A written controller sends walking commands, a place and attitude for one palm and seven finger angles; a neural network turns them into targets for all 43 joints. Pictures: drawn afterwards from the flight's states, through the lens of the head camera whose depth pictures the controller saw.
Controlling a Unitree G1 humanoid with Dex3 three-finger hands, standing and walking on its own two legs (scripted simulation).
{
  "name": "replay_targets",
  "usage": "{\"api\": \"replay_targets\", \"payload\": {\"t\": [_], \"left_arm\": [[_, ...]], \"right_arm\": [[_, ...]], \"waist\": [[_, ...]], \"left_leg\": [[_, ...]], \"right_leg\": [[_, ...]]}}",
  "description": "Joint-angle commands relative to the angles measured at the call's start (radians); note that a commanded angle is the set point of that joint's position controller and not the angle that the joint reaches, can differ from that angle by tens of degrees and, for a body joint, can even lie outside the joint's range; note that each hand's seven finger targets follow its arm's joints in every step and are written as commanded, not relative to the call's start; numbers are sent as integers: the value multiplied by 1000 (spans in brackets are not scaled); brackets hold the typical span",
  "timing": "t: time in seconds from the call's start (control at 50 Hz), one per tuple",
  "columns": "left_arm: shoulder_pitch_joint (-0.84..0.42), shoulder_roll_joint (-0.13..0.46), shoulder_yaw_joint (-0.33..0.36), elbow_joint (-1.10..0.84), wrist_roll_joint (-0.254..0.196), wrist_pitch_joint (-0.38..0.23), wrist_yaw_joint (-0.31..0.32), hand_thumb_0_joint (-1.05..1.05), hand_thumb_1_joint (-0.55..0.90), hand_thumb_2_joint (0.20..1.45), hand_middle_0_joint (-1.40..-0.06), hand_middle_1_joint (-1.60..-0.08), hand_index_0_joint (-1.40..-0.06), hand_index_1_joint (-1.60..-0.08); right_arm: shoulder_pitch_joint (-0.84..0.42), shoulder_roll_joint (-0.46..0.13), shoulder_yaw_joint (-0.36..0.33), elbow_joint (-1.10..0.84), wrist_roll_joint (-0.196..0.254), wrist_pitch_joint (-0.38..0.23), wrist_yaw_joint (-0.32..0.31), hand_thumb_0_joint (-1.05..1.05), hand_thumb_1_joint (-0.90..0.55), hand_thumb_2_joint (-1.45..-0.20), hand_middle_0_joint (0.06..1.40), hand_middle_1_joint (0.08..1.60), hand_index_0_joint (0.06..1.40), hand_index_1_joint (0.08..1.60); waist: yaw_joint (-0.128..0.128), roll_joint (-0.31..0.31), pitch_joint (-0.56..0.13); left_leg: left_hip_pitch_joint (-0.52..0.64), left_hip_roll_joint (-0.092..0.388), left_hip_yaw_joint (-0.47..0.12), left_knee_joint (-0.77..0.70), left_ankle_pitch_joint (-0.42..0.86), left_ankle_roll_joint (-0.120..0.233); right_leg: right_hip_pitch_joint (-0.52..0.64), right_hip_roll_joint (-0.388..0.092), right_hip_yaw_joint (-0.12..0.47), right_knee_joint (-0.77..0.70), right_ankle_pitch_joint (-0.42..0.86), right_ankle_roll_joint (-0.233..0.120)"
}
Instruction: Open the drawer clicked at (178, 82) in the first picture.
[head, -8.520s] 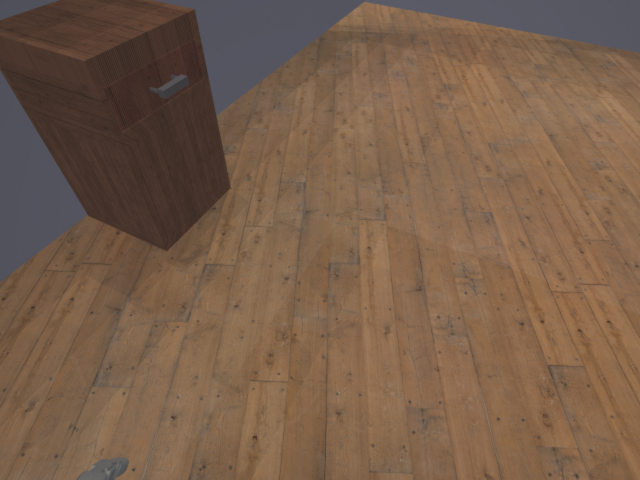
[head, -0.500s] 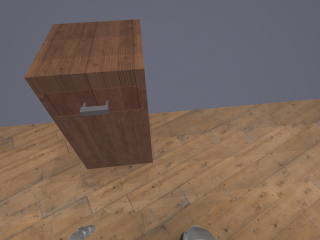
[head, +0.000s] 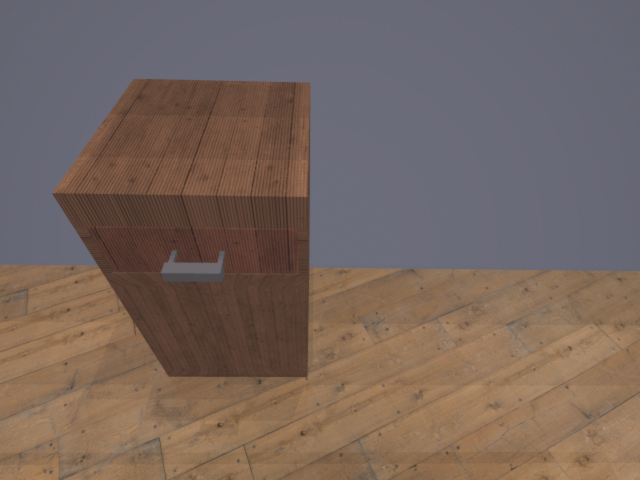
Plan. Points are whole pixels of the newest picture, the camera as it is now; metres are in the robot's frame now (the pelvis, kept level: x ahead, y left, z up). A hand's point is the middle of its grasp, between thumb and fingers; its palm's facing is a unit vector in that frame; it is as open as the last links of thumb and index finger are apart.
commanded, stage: come to a stop and stand still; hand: left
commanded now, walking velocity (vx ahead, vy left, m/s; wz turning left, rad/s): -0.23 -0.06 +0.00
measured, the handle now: (195, 263) +0.52 +0.30 -0.14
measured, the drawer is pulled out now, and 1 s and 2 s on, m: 0.00 0.00 0.00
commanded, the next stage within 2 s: look again from close up in 1.76 s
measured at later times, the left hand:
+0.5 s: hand out of the picture +0.01 +0.14 -0.16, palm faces +0.01 -0.96 -0.27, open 7.4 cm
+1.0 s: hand out of the picture -0.06 +0.13 -0.17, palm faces +0.03 -0.98 -0.18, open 7.3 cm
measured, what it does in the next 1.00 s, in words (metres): steps on the spot: left foot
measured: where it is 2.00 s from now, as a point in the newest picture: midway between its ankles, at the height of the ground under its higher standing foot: outside the picture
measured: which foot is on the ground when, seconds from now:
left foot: down 0.00-0.32, up 0.34-0.60, down 0.62-1.00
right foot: down 0.00-1.00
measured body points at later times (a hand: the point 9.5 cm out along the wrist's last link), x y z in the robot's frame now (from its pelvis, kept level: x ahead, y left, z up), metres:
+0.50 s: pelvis -0.03 -0.05 +0.00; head -0.01 -0.08 +0.45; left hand +0.01 +0.19 -0.14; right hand +0.01 -0.29 -0.17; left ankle -0.05 +0.11 -0.70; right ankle -0.03 -0.11 -0.74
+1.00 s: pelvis -0.06 -0.04 +0.01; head -0.05 -0.04 +0.46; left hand -0.06 +0.18 -0.15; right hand -0.12 -0.24 -0.16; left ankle -0.09 +0.10 -0.74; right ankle -0.03 -0.11 -0.74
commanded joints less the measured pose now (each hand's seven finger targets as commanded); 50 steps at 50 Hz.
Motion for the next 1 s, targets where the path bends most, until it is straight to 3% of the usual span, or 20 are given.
{"api": "replay_targets", "payload": {"t": [0.0, 0.14, 0.18, 0.24, 0.26, 0.28, 0.3, 0.32, 0.34, 0.36, 0.38, 0.42, 0.5, 0.54, 0.58, 0.62, 0.66, 0.78, 0.9, 0.98], "left_arm": [[54, 105, 18, -55, -1, 12, 18, 0, 900, 900, -200, -300, -200, -300], [68, 100, 39, -109, 10, 42, 10, 0, 900, 900, -200, -300, -200, -300], [63, 84, 42, -120, 10, 40, 10, 0, 900, 900, -200, -300, -200, -300], [114, 76, 38, -108, 11, 28, 7, 0, 900, 900, -200, -300, -200, -300], [121, 100, 39, -106, 14, 22, 8, 0, 900, 900, -200, -300, -200, -300], [93, 151, 42, -114, 22, 16, 11, 0, 900, 900, -200, -300, -200, -300], [33, 199, 43, -127, 17, 15, 9, 0, 900, 900, -200, -300, -200, -300], [19, 203, 47, -138, 17, 9, 10, 0, 900, 900, -200, -300, -200, -300], [-8, 182, 40, -134, 17, 10, 12, 0, 900, 900, -200, -300, -200, -300], [-37, 166, 36, -133, 15, 10, 16, 0, 900, 900, -200, -300, -200, -300], [-59, 167, 36, -134, 14, 7, 15, 0, 900, 900, -200, -300, -200, -300], [-50, 169, 35, -129, 13, 3, 13, 0, 900, 900, -200, -300, -200, -300], [-13, 174, 37, -94, 7, -1, 14, 0, 900, 900, -200, -300, -200, -300], [-26, 166, 34, -80, -1, -1, 15, 0, 900, 900, -200, -300, -200, -300], [-34, 136, 25, -72, -10, -1, 13, 0, 900, 900, -200, -300, -200, -300], [-41, 130, 25, -68, -6, 0, 13, 0, 900, 900, -200, -300, -200, -300], [-59, 146, 29, -57, -10, 7, 12, 0, 900, 900, -200, -300, -200, -300], [-40, 134, 25, -41, -6, 11, 8, 0, 900, 900, -200, -300, -200, -300], [0, 111, 21, -30, -6, 5, 8, 0, 900, 900, -200, -300, -200, -300], [24, 90, 16, -19, -6, 2, 9, 0, 900, 900, -200, -300, -200, -300]], "right_arm": [[81, -116, -16, -8, 4, 9, -17, 0, -900, -900, 200, 300, 200, 300], [39, -174, -58, -56, -6, 28, -31, 0, -900, -900, 200, 300, 200, 300], [21, -173, -62, -67, -11, 30, -26, 0, -900, -900, 200, 300, 200, 300], [-10, -169, -63, -73, -9, 32, -16, 0, -900, -900, 200, 300, 200, 300], [-1, -149, -60, -72, -1, 33, -11, 0, -900, -900, 200, 300, 200, 300], [11, -103, -54, -78, 5, 35, -5, 0, -900, -900, 200, 300, 200, 300], [3, -64, -43, -88, 8, 42, 6, 0, -900, -900, 200, 300, 200, 300], [-32, -67, -42, -94, 0, 58, 5, 0, -900, -900, 200, 300, 200, 300], [-34, -72, -42, -83, -1, 62, 4, 0, -900, -900, 200, 300, 200, 300], [9, -60, -38, -61, 0, 61, 3, 0, -900, -900, 200, 300, 200, 300], [36, -58, -34, -41, 2, 58, 4, 0, -900, -900, 200, 300, 200, 300], [51, -59, -30, -23, 3, 51, 3, 0, -900, -900, 200, 300, 200, 300], [78, -55, -15, 0, 3, 37, -6, 0, -900, -900, 200, 300, 200, 300], [131, -54, -7, 29, 1, 31, -13, 0, -900, -900, 200, 300, 200, 300], [165, -72, -1, 55, -4, 19, -15, 0, -900, -900, 200, 300, 200, 300], [173, -85, 1, 61, -7, 20, -19, 0, -900, -900, 200, 300, 200, 300], [187, -72, 6, 77, -6, 19, -15, 0, -900, -900, 200, 300, 200, 300], [236, -50, 8, 77, -12, 26, -13, 0, -900, -900, 200, 300, 200, 300], [284, -38, 10, 80, -10, 18, -15, 0, -900, -900, 200, 300, 200, 300], [298, -29, 13, 83, -7, 9, -17, 0, -900, -900, 200, 300, 200, 300]], "waist": [[-20, 140, 17], [-32, 161, -90], [-26, 117, -108], [-2, 94, -133], [1, 16, -115], [-16, -157, -77], [-35, -236, -18], [-8, -292, 2], [-17, -235, 31], [-44, -185, 24], [-50, -147, 19], [-37, -140, 4], [-16, -128, -28], [-33, -104, -38], [-30, -17, -35], [-22, -53, 0], [-21, 37, 3], [-28, -10, 78], [-33, -37, 61], [-32, -9, 70]], "left_leg": [[104, 162, -124, -132, 492, 90], [164, 279, -202, -154, 592, 224], [155, 272, -188, -132, 571, 225], [104, 202, -121, -72, 420, 159], [34, 152, -104, -25, 274, 115], [-45, 45, -30, 64, 56, 49], [-64, -38, 14, 111, -163, 9], [-59, -38, -32, 223, -282, 12], [-64, -35, -67, 298, -288, 18], [-61, -31, -75, 333, -259, 21], [-67, -33, -75, 355, -247, 20], [-74, -34, -67, 332, -251, 12], [-17, -26, -48, 102, -219, 2], [73, -20, -53, -57, -111, 5], [153, 30, -103, -133, 81, 27], [113, 42, -85, -116, 28, 27], [74, 33, -84, -141, -6, 23], [38, 11, -71, -178, -126, 26], [40, 9, -70, -182, -110, 32], [25, 21, -81, -205, -112, 35]], "right_leg": [[-66, -104, 87, -2, 128, 44], [-199, -61, 126, 368, -244, 46], [-199, -64, 138, 371, -246, 47], [-69, -60, 108, 119, -58, 54], [-1, -71, 136, -20, 84, 51], [-6, -185, 292, -116, 201, 16], [-88, -305, 364, -175, 218, -56], [-159, -327, 412, -221, 214, -105], [-176, -322, 404, -221, 230, -133], [-156, -305, 378, -203, 255, -141], [-125, -280, 331, -185, 299, -137], [-58, -259, 288, -163, 375, -133], [50, -248, 293, -144, 406, -129], [38, -228, 287, -136, 352, -90], [-13, -154, 242, -132, 240, -19], [-12, -125, 238, -186, 144, 21], [36, -125, 227, -190, 84, 19], [-29, -121, 248, -257, -118, 10], [-29, -118, 246, -247, -103, 10], [-30, -110, 230, -214, -49, 6]]}}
